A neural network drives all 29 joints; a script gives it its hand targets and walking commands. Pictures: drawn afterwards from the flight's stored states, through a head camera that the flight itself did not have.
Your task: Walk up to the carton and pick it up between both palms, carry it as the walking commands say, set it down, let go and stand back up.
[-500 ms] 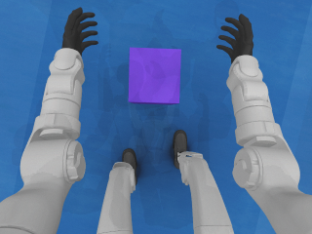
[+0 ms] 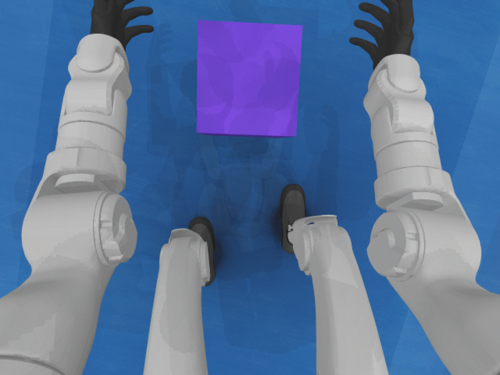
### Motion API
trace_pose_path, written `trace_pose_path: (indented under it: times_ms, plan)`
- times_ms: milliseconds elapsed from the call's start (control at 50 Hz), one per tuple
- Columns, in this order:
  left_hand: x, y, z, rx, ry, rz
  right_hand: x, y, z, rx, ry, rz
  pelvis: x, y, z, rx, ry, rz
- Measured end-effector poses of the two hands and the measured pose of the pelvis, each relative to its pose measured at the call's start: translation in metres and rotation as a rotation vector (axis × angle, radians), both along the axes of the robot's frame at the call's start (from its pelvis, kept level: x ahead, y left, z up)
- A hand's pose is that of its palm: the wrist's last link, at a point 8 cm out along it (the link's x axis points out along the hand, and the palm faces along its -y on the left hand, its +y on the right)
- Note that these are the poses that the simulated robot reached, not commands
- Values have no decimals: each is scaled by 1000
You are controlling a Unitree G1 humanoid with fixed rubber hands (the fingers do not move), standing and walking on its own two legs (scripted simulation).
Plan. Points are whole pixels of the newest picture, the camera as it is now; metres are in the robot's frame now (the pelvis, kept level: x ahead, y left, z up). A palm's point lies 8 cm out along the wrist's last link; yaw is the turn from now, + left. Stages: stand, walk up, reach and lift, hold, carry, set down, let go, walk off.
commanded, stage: reach and lift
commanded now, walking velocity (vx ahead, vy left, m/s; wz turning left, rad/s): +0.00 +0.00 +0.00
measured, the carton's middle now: (246, 90) +0.52 -0.02 -0.47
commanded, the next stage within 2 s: none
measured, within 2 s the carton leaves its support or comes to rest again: neither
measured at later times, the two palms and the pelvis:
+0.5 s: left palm (145, 67) +0.54 +0.16 -0.29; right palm (348, 81) +0.50 -0.19 -0.29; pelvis -0.04 +0.00 -0.13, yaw +0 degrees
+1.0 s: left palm (165, 81) +0.53 +0.15 -0.39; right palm (330, 90) +0.50 -0.19 -0.40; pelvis -0.05 +0.01 -0.19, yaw -1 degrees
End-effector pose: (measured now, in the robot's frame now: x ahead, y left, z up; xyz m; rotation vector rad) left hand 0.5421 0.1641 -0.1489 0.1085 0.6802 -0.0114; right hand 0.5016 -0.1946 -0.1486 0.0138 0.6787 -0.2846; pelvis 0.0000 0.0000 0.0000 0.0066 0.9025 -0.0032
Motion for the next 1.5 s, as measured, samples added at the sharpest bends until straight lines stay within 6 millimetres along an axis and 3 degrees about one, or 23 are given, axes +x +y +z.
trace_pose_path:
  times_ms: [120,320,800,920,1260,1500]
  plan:
    - [-8,0,-49,6,17,20,-4,1,-48,-4,14,-10,-13,0,-39,3,-10,-2]
    - [-2,5,-83,-40,-29,87,-3,-1,-93,-28,19,12,-34,2,-91,2,-103,-3]
    - [-16,-3,-226,-42,51,55,-11,6,-230,10,102,27,-48,5,-170,-13,-247,0]
    - [-13,-10,-246,-44,47,32,-1,3,-244,9,81,24,-50,6,-188,-16,-261,1]
    - [-11,-7,-244,-34,36,34,-4,1,-247,1,87,24,-51,5,-194,-16,-273,2]
    - [-11,-16,-245,-37,42,-1,1,20,-245,23,75,80,-51,5,-194,-16,-273,3]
